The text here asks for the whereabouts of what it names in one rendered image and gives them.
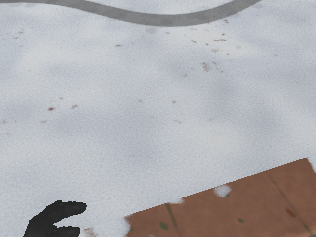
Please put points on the robot left hand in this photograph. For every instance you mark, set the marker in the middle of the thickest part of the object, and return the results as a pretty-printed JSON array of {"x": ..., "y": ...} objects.
[{"x": 41, "y": 225}]

